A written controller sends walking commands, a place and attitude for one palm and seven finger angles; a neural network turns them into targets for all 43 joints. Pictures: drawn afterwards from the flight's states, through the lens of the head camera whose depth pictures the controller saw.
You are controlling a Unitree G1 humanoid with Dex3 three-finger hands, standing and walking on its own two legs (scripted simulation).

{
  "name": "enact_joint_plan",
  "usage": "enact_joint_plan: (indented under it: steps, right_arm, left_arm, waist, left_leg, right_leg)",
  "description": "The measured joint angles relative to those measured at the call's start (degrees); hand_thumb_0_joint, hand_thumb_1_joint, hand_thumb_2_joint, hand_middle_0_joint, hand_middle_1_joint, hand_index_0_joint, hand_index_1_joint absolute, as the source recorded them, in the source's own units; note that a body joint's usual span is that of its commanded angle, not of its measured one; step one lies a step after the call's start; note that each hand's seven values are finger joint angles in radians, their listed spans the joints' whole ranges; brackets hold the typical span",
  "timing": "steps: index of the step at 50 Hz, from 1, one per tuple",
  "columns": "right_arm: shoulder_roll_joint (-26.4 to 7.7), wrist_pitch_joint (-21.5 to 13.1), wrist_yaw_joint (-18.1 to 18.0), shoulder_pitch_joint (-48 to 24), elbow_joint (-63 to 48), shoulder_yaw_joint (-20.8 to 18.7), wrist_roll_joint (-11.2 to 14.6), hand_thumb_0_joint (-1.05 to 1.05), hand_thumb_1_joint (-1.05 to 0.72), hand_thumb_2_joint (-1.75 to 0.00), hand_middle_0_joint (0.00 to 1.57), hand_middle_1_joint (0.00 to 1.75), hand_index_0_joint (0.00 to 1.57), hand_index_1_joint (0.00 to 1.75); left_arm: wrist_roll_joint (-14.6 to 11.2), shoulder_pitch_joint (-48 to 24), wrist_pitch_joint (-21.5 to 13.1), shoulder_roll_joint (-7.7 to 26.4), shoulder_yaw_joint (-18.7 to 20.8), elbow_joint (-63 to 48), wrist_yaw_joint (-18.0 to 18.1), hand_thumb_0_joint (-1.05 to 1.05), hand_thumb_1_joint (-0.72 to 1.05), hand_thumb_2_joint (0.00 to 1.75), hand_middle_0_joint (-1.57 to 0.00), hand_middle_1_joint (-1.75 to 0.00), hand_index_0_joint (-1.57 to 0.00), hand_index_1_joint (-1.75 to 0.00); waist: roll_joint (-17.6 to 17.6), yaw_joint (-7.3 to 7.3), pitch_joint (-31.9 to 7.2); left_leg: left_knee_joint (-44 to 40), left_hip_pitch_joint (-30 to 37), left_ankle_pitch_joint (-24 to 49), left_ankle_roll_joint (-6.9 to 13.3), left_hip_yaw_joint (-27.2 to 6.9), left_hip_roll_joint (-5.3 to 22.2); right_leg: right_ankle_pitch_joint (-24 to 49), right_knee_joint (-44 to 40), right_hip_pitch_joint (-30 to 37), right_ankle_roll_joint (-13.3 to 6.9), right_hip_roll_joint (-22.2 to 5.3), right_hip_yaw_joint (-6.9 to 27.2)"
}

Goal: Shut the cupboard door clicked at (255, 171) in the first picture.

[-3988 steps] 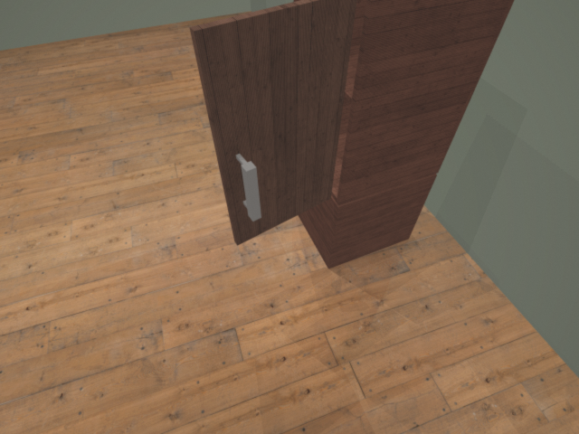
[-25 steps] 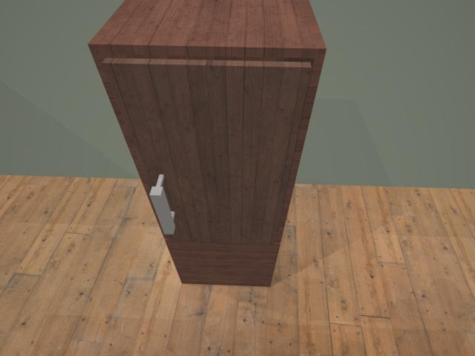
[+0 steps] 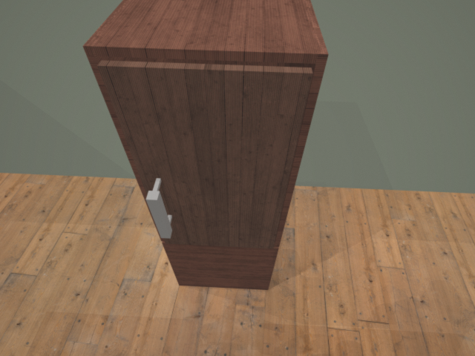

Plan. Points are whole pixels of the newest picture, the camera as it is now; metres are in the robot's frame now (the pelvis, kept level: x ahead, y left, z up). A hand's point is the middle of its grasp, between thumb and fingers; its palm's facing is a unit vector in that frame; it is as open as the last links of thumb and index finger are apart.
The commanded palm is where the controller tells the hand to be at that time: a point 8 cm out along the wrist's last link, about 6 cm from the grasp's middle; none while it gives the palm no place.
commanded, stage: look again from close up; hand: left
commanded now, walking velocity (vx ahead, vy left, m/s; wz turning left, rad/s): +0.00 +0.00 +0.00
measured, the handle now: (162, 209) +0.45 +0.22 -0.11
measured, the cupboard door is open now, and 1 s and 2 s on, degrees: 0 0 0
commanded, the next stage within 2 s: raise the hand and make a fist in 0.38 s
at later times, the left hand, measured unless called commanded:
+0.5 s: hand out of the picture +0.01 +0.18 -0.18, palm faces +0.02 -0.98 -0.20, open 7.4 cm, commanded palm +0.09 +0.23 -0.08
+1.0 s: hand out of the picture +0.11 +0.19 -0.09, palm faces +0.09 -1.00 -0.03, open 5.7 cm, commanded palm +0.11 +0.23 -0.08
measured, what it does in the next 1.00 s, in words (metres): lowers itself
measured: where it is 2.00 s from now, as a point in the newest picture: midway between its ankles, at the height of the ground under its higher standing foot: outside the picture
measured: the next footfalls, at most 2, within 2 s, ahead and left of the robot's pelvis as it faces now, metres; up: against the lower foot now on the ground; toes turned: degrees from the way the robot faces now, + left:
none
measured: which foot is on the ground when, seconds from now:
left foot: down 0.00-1.00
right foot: down 0.00-1.00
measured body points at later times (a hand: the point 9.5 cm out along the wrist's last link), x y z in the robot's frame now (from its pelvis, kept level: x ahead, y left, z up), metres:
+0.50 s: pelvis +0.00 +0.00 +0.00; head +0.02 +0.00 +0.45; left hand +0.01 +0.23 -0.16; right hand +0.01 -0.22 -0.16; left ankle -0.03 +0.13 -0.74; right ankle -0.02 -0.10 -0.74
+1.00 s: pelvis -0.07 +0.00 -0.13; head +0.00 +0.02 +0.31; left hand +0.10 +0.24 -0.09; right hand +0.19 -0.20 -0.17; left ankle -0.03 +0.13 -0.74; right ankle -0.02 -0.10 -0.74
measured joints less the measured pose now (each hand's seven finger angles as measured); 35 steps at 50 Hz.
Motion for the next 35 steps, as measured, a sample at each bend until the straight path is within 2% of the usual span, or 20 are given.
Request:
enact_joint_plan:
  steps: [25, 26, 27, 29, 31, 33, 35]
  right_arm:
    - [0.33, 0.23, 0.01, 0.33, 0.39, -0.16, 0.16, 0.00, -0.92, -0.90, 0.20, 0.30, 0.20, 0.30]
    - [0.11, -0.95, -0.79, 0.89, -1.77, 0.08, 0.36, 0.00, -0.92, -0.90, 0.20, 0.30, 0.20, 0.30]
    - [-0.11, -3.63, -2.03, 2.33, -4.63, 0.25, 0.93, 0.01, -0.92, -0.90, 0.20, 0.30, 0.20, 0.30]
    - [-1.16, -9.49, -3.25, 4.70, -9.42, -0.15, 2.04, 0.01, -0.92, -0.90, 0.20, 0.30, 0.20, 0.30]
    - [-2.73, -13.67, -2.75, 4.93, -13.62, -1.15, 1.90, 0.01, -0.92, -0.90, 0.20, 0.30, 0.20, 0.30]
    - [-3.97, -15.98, -1.73, 3.29, -17.36, -2.20, 1.15, 0.01, -0.92, -0.90, 0.20, 0.30, 0.20, 0.30]
    - [-4.62, -17.34, -0.31, 1.08, -21.13, -3.25, 0.58, 0.01, -0.91, -0.90, 0.20, 0.30, 0.20, 0.30]
  left_arm:
    - [0.04, 0.50, -0.32, -0.33, 0.06, 0.19, 0.50, 0.00, 0.91, 0.90, -0.20, -0.30, -0.20, -0.30]
    - [-1.58, 3.31, 2.93, -0.56, 2.83, -9.07, 0.00, 0.01, 0.91, 0.90, -0.20, -0.30, -0.21, -0.30]
    - [-3.61, 7.03, 3.35, -0.08, 3.33, -20.18, 0.46, 0.01, 0.91, 0.90, -0.20, -0.30, -0.21, -0.30]
    - [-7.29, 12.07, 0.26, 0.62, 2.38, -37.75, 2.26, 0.02, 0.92, 0.90, -0.21, -0.31, -0.21, -0.31]
    - [-8.85, 11.04, -4.93, 0.16, 2.57, -46.17, 2.32, 0.02, 0.92, 0.90, -0.22, -0.32, -0.22, -0.32]
    - [-10.06, 7.08, -12.57, -0.71, 4.11, -48.36, -0.03, 0.02, 0.92, 0.90, -0.23, -0.34, -0.24, -0.34]
    - [-11.77, 3.68, -21.03, -1.48, 5.41, -48.86, -4.56, 0.01, 0.92, 0.90, -0.25, -0.36, -0.26, -0.36]
  waist:
    - [-0.03, 0.08, 0.01]
    - [0.03, 0.07, 0.84]
    - [-0.20, 0.23, 0.77]
    - [0.18, -0.32, -0.93]
    - [1.33, -1.80, -2.74]
    - [1.61, -2.49, -5.07]
    - [0.76, -2.16, -7.33]
  left_leg:
    - [1.14, -0.76, -0.41, 0.15, -0.26, 0.30]
    - [2.58, -1.32, -1.06, 0.24, -0.12, 0.55]
    - [3.59, -2.06, -1.69, 0.35, 0.13, 0.47]
    - [5.93, -4.37, -2.53, 0.54, -0.29, -0.23]
    - [9.97, -8.85, -3.50, 0.83, -1.75, -1.07]
    - [15.51, -15.62, -4.94, 0.98, -2.22, -1.60]
    - [21.79, -22.91, -6.90, 0.89, -1.60, -1.65]
  right_leg:
    - [0.30, -0.97, 0.42, 0.24, 0.22, -0.43]
    - [0.17, -0.10, -0.01, 0.33, 0.40, -0.37]
    - [-0.43, 1.66, -1.23, 0.35, 0.26, -0.15]
    - [-2.09, 4.87, -3.59, 0.51, -0.56, -0.53]
    - [-3.63, 8.51, -7.17, 0.81, -1.58, -1.93]
    - [-5.43, 14.28, -13.84, 0.88, -2.34, -2.32]
    - [-7.51, 21.27, -21.71, 0.69, -2.65, -1.57]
